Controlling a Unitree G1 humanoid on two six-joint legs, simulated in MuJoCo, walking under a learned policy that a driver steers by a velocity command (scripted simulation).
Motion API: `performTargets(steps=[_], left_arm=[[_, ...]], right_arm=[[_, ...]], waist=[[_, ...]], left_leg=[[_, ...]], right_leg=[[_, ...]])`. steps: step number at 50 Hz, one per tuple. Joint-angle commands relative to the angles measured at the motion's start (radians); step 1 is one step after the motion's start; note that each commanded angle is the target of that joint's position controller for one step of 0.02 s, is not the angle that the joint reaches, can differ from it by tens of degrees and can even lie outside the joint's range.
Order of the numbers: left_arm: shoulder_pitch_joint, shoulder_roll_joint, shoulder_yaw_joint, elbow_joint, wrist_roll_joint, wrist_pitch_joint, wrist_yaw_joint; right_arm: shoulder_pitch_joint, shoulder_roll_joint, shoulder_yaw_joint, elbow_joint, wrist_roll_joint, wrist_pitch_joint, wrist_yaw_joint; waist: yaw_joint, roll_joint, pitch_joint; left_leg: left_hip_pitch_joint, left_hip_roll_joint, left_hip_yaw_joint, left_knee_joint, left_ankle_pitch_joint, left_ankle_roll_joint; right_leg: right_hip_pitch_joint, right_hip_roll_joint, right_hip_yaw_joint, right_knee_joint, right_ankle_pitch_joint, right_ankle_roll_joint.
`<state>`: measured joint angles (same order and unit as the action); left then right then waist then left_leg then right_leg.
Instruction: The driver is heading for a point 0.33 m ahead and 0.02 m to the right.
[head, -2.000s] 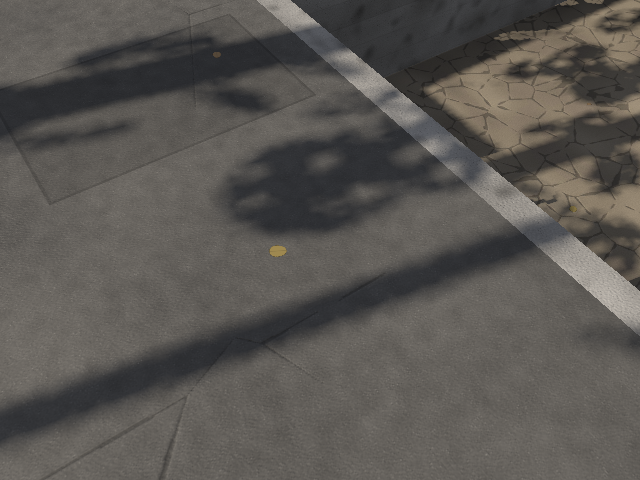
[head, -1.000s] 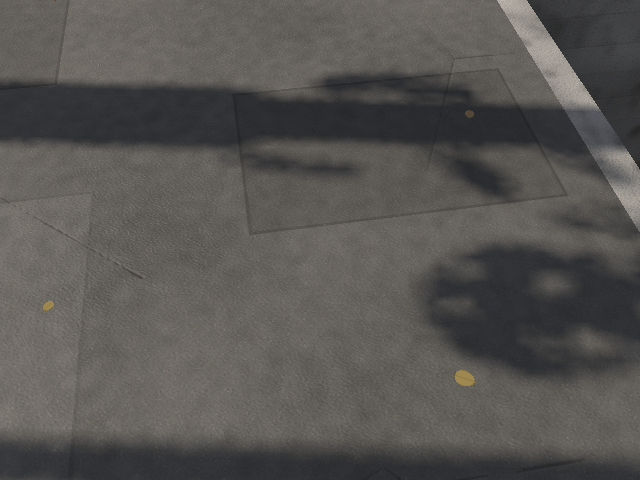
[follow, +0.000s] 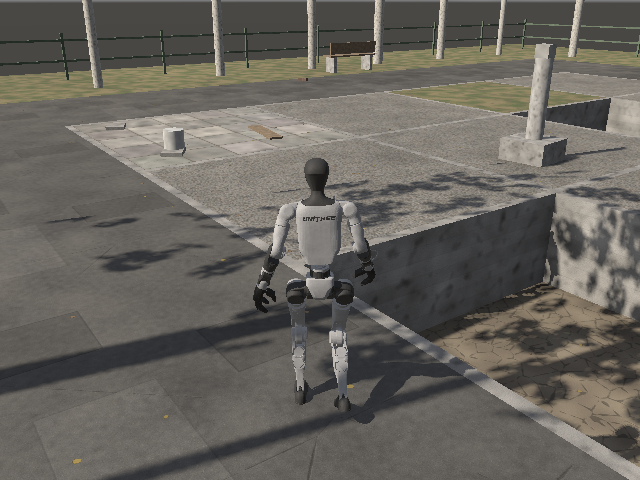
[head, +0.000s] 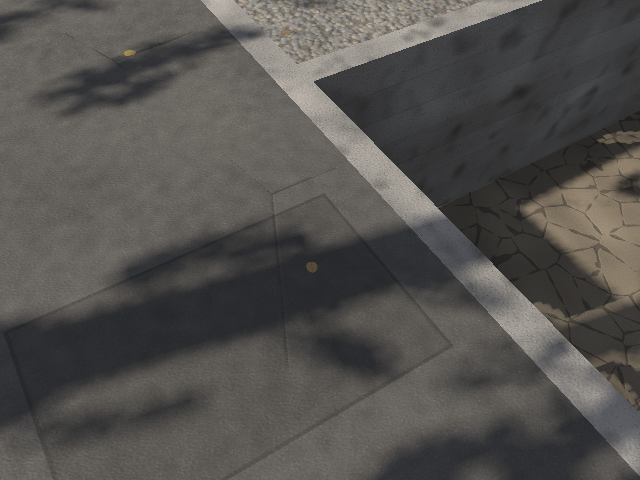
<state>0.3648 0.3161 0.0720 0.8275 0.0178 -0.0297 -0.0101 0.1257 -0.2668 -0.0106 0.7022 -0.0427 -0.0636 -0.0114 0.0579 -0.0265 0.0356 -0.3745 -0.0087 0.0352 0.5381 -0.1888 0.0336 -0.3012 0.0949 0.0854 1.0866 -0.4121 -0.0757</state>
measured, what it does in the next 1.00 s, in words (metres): walks ahead: right foot, then left foot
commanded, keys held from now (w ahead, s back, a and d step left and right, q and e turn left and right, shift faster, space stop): w+e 0.18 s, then no key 0.82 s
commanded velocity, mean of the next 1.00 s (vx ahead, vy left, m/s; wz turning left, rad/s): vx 0.21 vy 0.00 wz -0.24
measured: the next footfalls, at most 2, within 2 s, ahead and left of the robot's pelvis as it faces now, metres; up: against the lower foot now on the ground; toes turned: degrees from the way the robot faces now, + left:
right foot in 0.38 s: +0.32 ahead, -0.13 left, +0.00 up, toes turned -12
left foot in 0.76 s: +0.31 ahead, +0.07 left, +0.00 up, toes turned -12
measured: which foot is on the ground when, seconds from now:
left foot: down 0.00-0.38, up 0.40-0.74, down 0.76-1.00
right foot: up 0.00-0.36, down 0.38-1.00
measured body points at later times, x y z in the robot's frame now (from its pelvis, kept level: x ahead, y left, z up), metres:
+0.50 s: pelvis +0.21 -0.04 +0.00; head +0.25 -0.07 +0.44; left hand +0.43 +0.14 -0.11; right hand +0.18 -0.29 -0.15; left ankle +0.13 +0.11 -0.66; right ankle +0.28 -0.12 -0.73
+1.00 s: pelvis +0.25 -0.03 +0.01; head +0.25 -0.03 +0.46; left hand +0.34 +0.21 -0.14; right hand +0.23 -0.27 -0.14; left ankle +0.27 +0.08 -0.73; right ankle +0.29 -0.12 -0.73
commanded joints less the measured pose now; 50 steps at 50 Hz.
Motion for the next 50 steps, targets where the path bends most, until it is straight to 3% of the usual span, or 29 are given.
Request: performTargets(steps=[1,5,9,13,16,18,19,20,21,22,23,24,25,26,28,32,35,37,38,39,40,41,44,47,50], left_arm=[[-0.016,0.067,0.012,-0.072,0.02,0.009,-0.023],[-0.086,0.035,0.003,-0.107,0.02,0.032,-0.045],[-0.221,0.01,-0.012,-0.159,0.019,0.028,-0.064],[-0.315,-0.039,-0.04,-0.185,0.019,0.011,-0.067],[-0.284,-0.023,-0.038,-0.172,0.028,0.004,-0.053],[-0.12,0.01,-0.024,-0.111,0.043,-0.016,-0.04],[-0.037,0.055,-0.012,-0.081,0.058,-0.029,-0.029],[0.041,0.142,0.004,-0.082,0.057,-0.036,-0.015],[0.038,0.133,0.003,-0.088,-0.008,-0.027,-0.002],[-0.013,0.08,-0.006,-0.098,-0.03,-0.012,0.009],[-0.096,0.031,-0.026,-0.091,-0.026,-0.008,0.017],[-0.151,-0.017,-0.045,-0.083,-0.018,-0.004,0.022],[-0.186,-0.028,-0.051,-0.081,-0.016,-0.002,0.029],[-0.193,-0.025,-0.053,-0.075,-0.006,-0.001,0.03],[-0.186,-0.008,-0.048,-0.063,0.007,-0.009,0.023],[-0.178,-0.006,-0.045,-0.032,0.017,-0.001,0.018],[-0.169,0.004,-0.038,-0.01,0.015,0.021,0.021],[-0.173,-0.002,-0.038,0.001,0.003,0.034,0.026],[-0.148,-0.017,-0.041,0.013,0.003,0.036,0.028],[-0.106,-0.032,-0.04,0.019,-0.003,0.038,0.026],[-0.106,-0.04,-0.04,0.036,-0.011,0.04,0.024],[-0.098,-0.038,-0.04,0.055,-0.005,0.038,0.022],[-0.072,-0.013,-0.032,0.099,0.003,0.027,0.022],[-0.071,-0.023,-0.035,0.135,-0.001,0.021,0.029],[-0.069,-0.029,-0.038,0.165,-0.003,0.023,0.035]], right_arm=[[0.138,-0.095,-0.034,-0.004,0.008,-0.011,-0.005],[0.185,-0.107,-0.045,0.034,0.026,-0.041,0.009],[0.216,-0.105,-0.051,0.065,0.024,-0.037,0.011],[0.239,-0.112,-0.049,0.097,0.033,-0.031,0.01],[0.282,-0.137,-0.054,0.136,0.038,-0.014,0.005],[0.272,-0.153,-0.057,0.146,0.044,0.001,-0.003],[0.294,-0.142,-0.053,0.14,0.048,0.001,-0.004],[0.342,-0.057,-0.033,0.088,0.037,0.002,0.001],[0.428,-0.044,-0.025,0.106,0.081,0.026,-0.003],[0.374,-0.086,-0.037,0.126,0.063,0.044,-0.007],[0.298,-0.066,-0.032,0.113,0.057,0.049,-0.005],[0.264,-0.056,-0.029,0.12,0.041,0.054,-0.009],[0.271,-0.053,-0.03,0.128,0.03,0.067,-0.008],[0.309,-0.048,-0.032,0.153,0.023,0.081,-0.005],[0.337,-0.024,-0.031,0.179,0.031,0.096,-0.002],[0.243,-0.013,-0.031,0.185,0.028,0.112,-0.013],[0.217,-0.012,-0.031,0.199,0.03,0.114,-0.019],[0.243,0.006,-0.026,0.225,0.025,0.102,-0.021],[0.248,-0.012,-0.026,0.229,0.016,0.091,-0.022],[0.222,-0.063,-0.033,0.223,0.013,0.079,-0.025],[0.175,-0.054,-0.032,0.23,0.027,0.073,-0.021],[0.146,-0.026,-0.023,0.228,0.026,0.064,-0.019],[0.145,-0.024,-0.024,0.249,0.037,0.051,-0.024],[0.188,-0.012,-0.026,0.278,0.039,0.053,-0.025],[0.205,-0.005,-0.025,0.299,0.035,0.055,-0.025]], waist=[[-0.067,0.135,-0.035],[-0.056,0.131,-0.03],[-0.073,0.121,0.003],[-0.087,0.124,0.024],[-0.076,0.151,-0.006],[0.0,0.116,-0.086],[0.03,0.049,-0.153],[0.016,-0.15,-0.309],[0.011,-0.195,-0.535],[0.007,-0.057,-0.463],[-0.019,-0.071,-0.295],[-0.054,-0.032,-0.171],[-0.085,-0.044,-0.116],[-0.102,-0.051,-0.111],[-0.116,-0.039,-0.137],[-0.086,-0.081,-0.098],[-0.076,-0.09,-0.062],[-0.098,-0.044,-0.032],[-0.093,-0.004,-0.01],[-0.049,0.071,0.022],[-0.031,0.154,0.059],[-0.021,0.16,0.048],[-0.02,0.115,0.018],[-0.043,0.051,0.017],[-0.052,0.032,0.022]], left_leg=[[0.275,0.278,-0.303,-0.315,0.002,0.105],[0.279,0.276,-0.15,-0.352,0.225,0.121],[0.299,0.255,-0.015,-0.373,0.31,0.123],[0.255,0.218,0.1,-0.315,0.598,0.095],[0.341,0.234,0.105,-0.201,0.753,0.073],[0.342,0.211,0.127,0.028,0.749,0.049],[0.242,0.172,0.149,0.203,0.551,0.022],[0.006,0.093,0.169,0.519,-0.184,-0.011],[-0.073,-0.003,0.003,0.724,-0.482,-0.025],[-0.074,0.036,-0.08,0.713,-0.401,-0.031],[-0.104,0.054,-0.075,0.671,-0.364,-0.034],[-0.087,0.078,-0.077,0.591,-0.319,-0.039],[-0.027,0.087,-0.074,0.523,-0.279,-0.045],[0.051,0.069,-0.055,0.498,-0.245,-0.048],[0.117,0.051,-0.045,0.442,-0.222,-0.049],[0.137,0.044,-0.036,0.241,-0.199,-0.045],[0.175,0.029,-0.023,0.121,-0.158,-0.03],[0.267,0.026,-0.016,-0.049,-0.056,-0.006],[0.29,0.077,-0.083,-0.132,-0.034,0.009],[0.225,0.152,-0.182,-0.192,-0.106,0.031],[0.056,0.171,-0.218,-0.252,-0.209,0.042],[-0.012,0.171,-0.225,-0.3,-0.252,0.028],[0.034,0.125,-0.167,-0.288,-0.175,0.003],[0.124,0.109,-0.139,-0.248,-0.095,0.013],[0.144,0.107,-0.133,-0.239,-0.074,0.021]], right_leg=[[-0.293,-0.121,-0.002,0.072,0.078,0.022],[-0.344,-0.136,-0.021,0.052,0.155,0.038],[-0.412,-0.151,-0.056,-0.089,0.291,0.054],[-0.23,-0.104,-0.148,-0.388,0.376,0.036],[-0.14,-0.063,-0.161,-0.492,0.324,0.001],[0.057,-0.024,-0.146,-0.625,0.381,-0.037],[0.234,-0.089,-0.09,-0.664,0.608,-0.055],[0.527,-0.403,0.193,-0.505,1.265,-0.126],[0.662,-0.554,0.384,-0.517,1.504,-0.302],[0.534,-0.477,0.281,-0.576,1.337,-0.274],[0.392,-0.425,0.211,-0.639,1.173,-0.242],[0.254,-0.373,0.162,-0.692,1.057,-0.194],[0.148,-0.332,0.112,-0.735,0.992,-0.161],[0.077,-0.309,0.075,-0.757,0.966,-0.141],[0.036,-0.294,0.049,-0.782,0.89,-0.139],[-0.011,-0.264,0.065,-0.841,0.41,-0.12],[-0.057,-0.263,0.114,-0.87,0.089,-0.11],[-0.123,-0.246,0.125,-0.86,-0.048,-0.066],[-0.149,-0.229,0.127,-0.843,-0.075,-0.025],[-0.137,-0.166,0.079,-0.809,-0.029,0.009],[-0.009,-0.111,0.007,-0.771,0.101,0.021],[0.111,-0.112,0.0,-0.734,0.195,0.024],[0.17,-0.143,0.024,-0.746,0.254,0.015],[0.111,-0.155,0.038,-0.78,0.231,0.016],[0.101,-0.156,0.039,-0.792,0.231,0.02]])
